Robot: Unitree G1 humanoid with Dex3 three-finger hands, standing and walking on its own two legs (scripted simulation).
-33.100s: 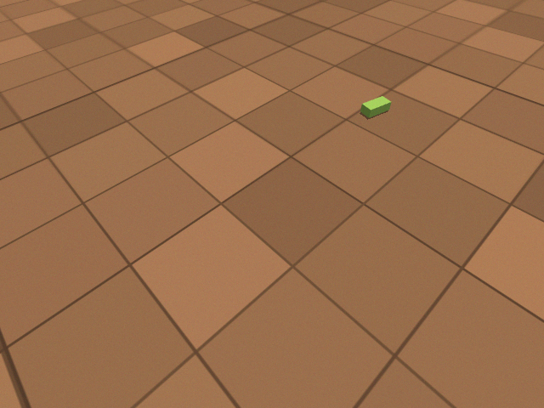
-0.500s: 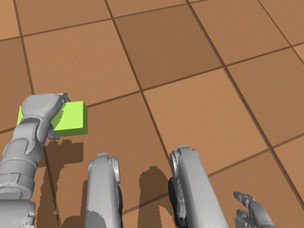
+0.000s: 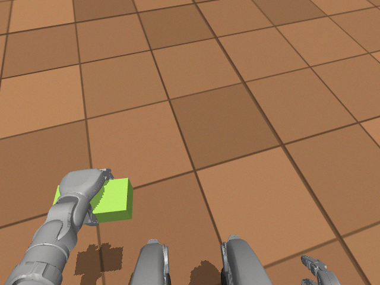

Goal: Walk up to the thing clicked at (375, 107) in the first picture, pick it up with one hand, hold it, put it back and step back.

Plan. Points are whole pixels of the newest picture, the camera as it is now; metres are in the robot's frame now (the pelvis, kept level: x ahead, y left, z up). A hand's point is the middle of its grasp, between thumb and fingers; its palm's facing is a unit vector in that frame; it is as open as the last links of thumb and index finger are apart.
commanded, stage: lift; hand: left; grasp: from above
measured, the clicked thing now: (95, 202) +0.34 +0.24 -0.12
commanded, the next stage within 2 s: hold in 0.50 s
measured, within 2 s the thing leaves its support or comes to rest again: neither
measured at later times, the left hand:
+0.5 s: hand (83, 179) +0.35 +0.22 +0.01, palm faces -0.47 -0.07 -0.88, open 10.9 cm
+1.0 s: hand (77, 171) +0.35 +0.22 +0.05, palm faces -0.47 -0.06 -0.88, open 10.9 cm
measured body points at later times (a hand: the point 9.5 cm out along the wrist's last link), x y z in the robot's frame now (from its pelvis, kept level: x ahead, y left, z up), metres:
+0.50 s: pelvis +0.04 +0.00 +0.09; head +0.09 +0.00 +0.54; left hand +0.37 +0.23 +0.06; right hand +0.12 -0.27 -0.03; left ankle +0.07 +0.12 -0.60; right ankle +0.06 -0.15 -0.60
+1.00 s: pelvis +0.05 +0.00 +0.11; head +0.08 -0.01 +0.56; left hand +0.37 +0.22 +0.10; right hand +0.16 -0.27 +0.00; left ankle +0.07 +0.12 -0.60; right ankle +0.06 -0.15 -0.60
